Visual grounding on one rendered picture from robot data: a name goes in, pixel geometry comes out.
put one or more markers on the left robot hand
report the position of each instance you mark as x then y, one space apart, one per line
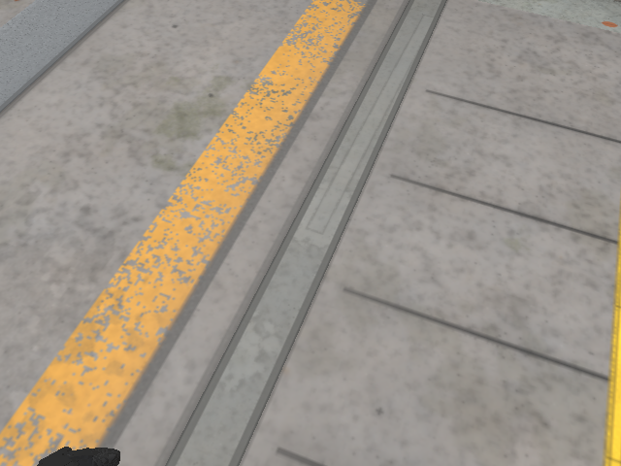
82 457

